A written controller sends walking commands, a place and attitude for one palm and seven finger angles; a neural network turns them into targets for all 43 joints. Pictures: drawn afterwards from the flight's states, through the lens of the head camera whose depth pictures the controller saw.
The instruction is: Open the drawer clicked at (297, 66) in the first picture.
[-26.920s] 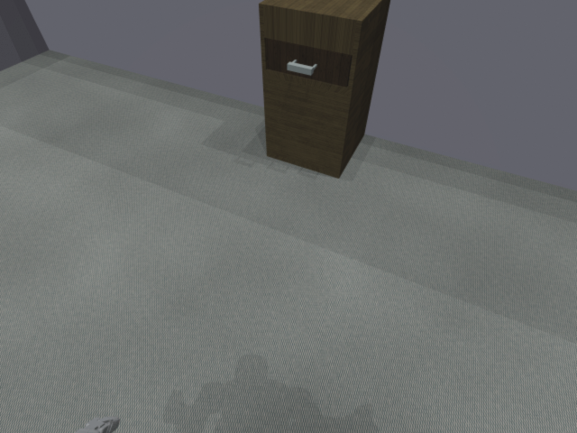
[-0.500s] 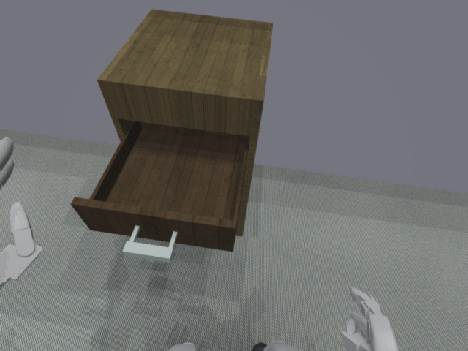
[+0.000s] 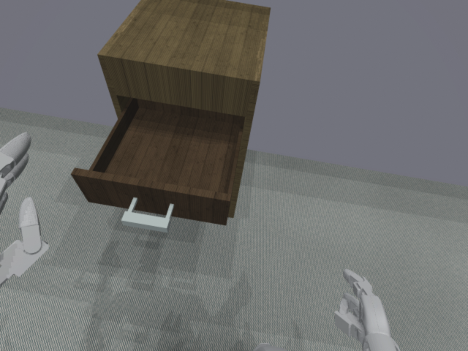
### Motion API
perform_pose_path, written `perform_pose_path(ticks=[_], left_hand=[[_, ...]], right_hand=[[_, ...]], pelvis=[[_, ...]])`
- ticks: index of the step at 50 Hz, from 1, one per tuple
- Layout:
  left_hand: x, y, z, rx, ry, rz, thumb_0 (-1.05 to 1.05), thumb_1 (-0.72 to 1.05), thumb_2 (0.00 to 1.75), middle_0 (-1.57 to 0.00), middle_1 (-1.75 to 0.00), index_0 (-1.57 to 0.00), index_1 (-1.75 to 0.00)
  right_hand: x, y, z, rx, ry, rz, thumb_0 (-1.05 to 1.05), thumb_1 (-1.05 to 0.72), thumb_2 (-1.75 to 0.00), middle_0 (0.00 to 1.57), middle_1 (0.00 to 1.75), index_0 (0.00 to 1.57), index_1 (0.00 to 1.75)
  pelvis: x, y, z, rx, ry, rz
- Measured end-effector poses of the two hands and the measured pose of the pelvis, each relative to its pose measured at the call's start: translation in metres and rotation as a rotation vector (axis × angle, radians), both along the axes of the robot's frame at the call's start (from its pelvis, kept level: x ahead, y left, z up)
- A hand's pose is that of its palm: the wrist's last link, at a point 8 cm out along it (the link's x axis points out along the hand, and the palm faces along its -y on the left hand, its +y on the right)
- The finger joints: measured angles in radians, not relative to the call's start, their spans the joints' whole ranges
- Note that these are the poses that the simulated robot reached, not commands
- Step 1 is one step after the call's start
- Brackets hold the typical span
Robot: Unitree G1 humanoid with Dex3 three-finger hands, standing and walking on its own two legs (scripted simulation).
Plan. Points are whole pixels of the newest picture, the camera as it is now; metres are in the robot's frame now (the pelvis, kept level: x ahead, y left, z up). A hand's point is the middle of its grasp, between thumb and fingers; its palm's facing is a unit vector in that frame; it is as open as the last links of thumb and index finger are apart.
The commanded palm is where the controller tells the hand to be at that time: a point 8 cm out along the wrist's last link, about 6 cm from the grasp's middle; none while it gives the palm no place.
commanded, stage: step back with the hand held close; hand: left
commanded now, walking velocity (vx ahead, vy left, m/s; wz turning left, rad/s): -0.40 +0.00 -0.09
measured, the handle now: (149, 213) +0.43 +0.21 -0.18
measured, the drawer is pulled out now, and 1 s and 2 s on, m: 0.30 0.30 0.30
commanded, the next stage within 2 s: stop stepping back and stand still in 0.06 s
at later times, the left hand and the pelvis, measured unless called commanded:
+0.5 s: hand out of the picture +0.10 +0.16 +0.17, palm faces +0.26 -0.84 -0.48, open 7.4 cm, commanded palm +0.04 +0.22 +0.19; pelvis -0.10 -0.05 +0.01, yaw -2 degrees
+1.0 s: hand out of the picture +0.09 +0.19 +0.14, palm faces +0.27 -0.84 -0.46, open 7.4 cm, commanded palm none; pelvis -0.13 -0.03 +0.01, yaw -2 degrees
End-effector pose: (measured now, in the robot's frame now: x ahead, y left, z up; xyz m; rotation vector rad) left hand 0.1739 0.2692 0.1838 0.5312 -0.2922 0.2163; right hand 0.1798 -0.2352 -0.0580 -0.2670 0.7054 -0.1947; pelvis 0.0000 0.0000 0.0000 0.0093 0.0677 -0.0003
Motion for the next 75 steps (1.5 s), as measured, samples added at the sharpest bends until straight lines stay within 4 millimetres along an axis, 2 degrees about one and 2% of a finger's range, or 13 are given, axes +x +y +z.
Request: perform_pose_path(ticks=[4, 10, 16, 26, 37, 48, 50, 54, 58, 61, 64, 69, 75], left_hand=[[-0.02, -0.002, 0.0, -0.015, 0.03, 0.015, 0.01, 0.89, 0.9, -0.21, -0.31, -0.21, -0.3], [-0.051, -0.036, 0.011, -0.021, -0.006, -0.014, 0.01, 0.89, 0.9, -0.21, -0.31, -0.21, -0.3], [-0.077, -0.065, 0.012, 0.018, 0.009, -0.034, 0.01, 0.89, 0.9, -0.21, -0.31, -0.21, -0.3], [-0.112, -0.064, 0.008, 0.002, 0.042, 0.005, 0.01, 0.88, 0.9, -0.21, -0.31, -0.22, -0.3], [-0.142, -0.054, 0.013, 0.013, 0.011, 0.054, 0.01, 0.88, 0.9, -0.21, -0.31, -0.22, -0.3], [-0.135, -0.042, 0.003, -0.061, 0.02, 0.074, 0.01, 0.89, 0.9, -0.21, -0.31, -0.21, -0.3], [-0.123, -0.035, -0.022, -0.037, 0.112, 0.056, 0.01, 0.89, 0.9, -0.2, -0.31, -0.21, -0.3], [-0.109, -0.017, -0.142, -0.161, 0.606, 0.142, 0.0, 0.89, 0.9, -0.2, -0.3, -0.2, -0.3], [-0.155, -0.032, -0.25, -0.28, 1.094, 0.21, 0.0, 0.9, 0.9, -0.19, -0.3, -0.2, -0.3], [-0.21, -0.058, -0.297, -0.35, 1.365, 0.211, 0.01, 0.91, 0.9, -0.19, -0.3, -0.2, -0.3], [-0.265, -0.077, -0.318, -0.416, 1.543, 0.251, 0.01, 0.94, 0.9, -0.2, -0.3, -0.2, -0.3], [-0.338, -0.079, -0.321, -0.466, 1.726, 0.35, 0.01, 0.96, 0.9, -0.2, -0.3, -0.21, -0.3], [-0.379, -0.078, -0.311, -0.466, 1.822, 0.441, 0.01, 0.93, 0.9, -0.2, -0.3, -0.2, -0.3]], right_hand=[[-0.019, 0.003, 0.003, 0.023, -0.017, 0.015, 0.01, -0.9, -0.9, 0.2, 0.3, 0.2, 0.3], [-0.059, -0.003, -0.005, 0.093, -0.04, 0.038, 0.01, -0.9, -0.9, 0.21, 0.3, 0.2, 0.3], [-0.114, -0.037, -0.022, 0.125, 0.023, -0.024, 0.01, -0.9, -0.9, 0.21, 0.3, 0.2, 0.3], [-0.194, -0.09, -0.01, -0.018, 0.101, -0.132, 0.01, -0.9, -0.9, 0.2, 0.3, 0.2, 0.3], [-0.18, -0.065, -0.007, 0.051, 0.006, -0.069, 0.01, -0.9, -0.9, 0.2, 0.3, 0.2, 0.3], [-0.158, -0.025, 0.0, 0.091, -0.024, 0.003, 0.01, -0.9, -0.9, 0.21, 0.3, 0.2, 0.3], [-0.155, -0.025, -0.01, 0.101, 0.002, 0.05, 0.01, -0.9, -0.9, 0.21, 0.3, 0.2, 0.3], [-0.164, -0.034, -0.036, 0.1, 0.144, 0.057, 0.0, -0.9, -0.9, 0.21, 0.3, 0.2, 0.3], [-0.194, -0.046, -0.044, 0.082, 0.244, -0.005, 0.01, -0.9, -0.9, 0.21, 0.3, 0.2, 0.3], [-0.228, -0.053, -0.047, 0.063, 0.348, -0.055, 0.0, -0.9, -0.9, 0.21, 0.3, 0.2, 0.3], [-0.267, -0.054, -0.052, 0.057, 0.486, -0.095, 0.0, -0.91, -0.9, 0.2, 0.3, 0.2, 0.3], [-0.329, -0.043, -0.059, 0.085, 0.702, -0.134, 0.0, -0.91, -0.9, 0.2, 0.3, 0.2, 0.3], [-0.373, -0.015, -0.067, 0.166, 0.829, -0.162, 0.0, -0.91, -0.9, 0.2, 0.3, 0.2, 0.3]], pelvis=[[-0.019, -0.007, 0.005, -0.01, -0.016, -0.029], [-0.052, -0.026, 0.003, -0.028, -0.031, -0.072], [-0.086, -0.047, 0.001, -0.01, -0.047, -0.083], [-0.108, -0.052, 0.009, -0.014, -0.044, -0.03], [-0.126, -0.051, 0.009, -0.014, -0.076, -0.042], [-0.126, -0.039, 0.012, -0.017, -0.08, -0.052], [-0.127, -0.035, 0.009, -0.016, -0.062, -0.033], [-0.13, -0.028, 0.004, -0.01, -0.061, -0.023], [-0.133, -0.028, 0.004, -0.004, -0.087, -0.04], [-0.135, -0.03, 0.007, -0.006, -0.101, -0.049], [-0.135, -0.032, 0.01, -0.009, -0.102, -0.048], [-0.134, -0.036, 0.014, -0.013, -0.099, -0.038], [-0.132, -0.036, 0.014, -0.013, -0.104, -0.033]])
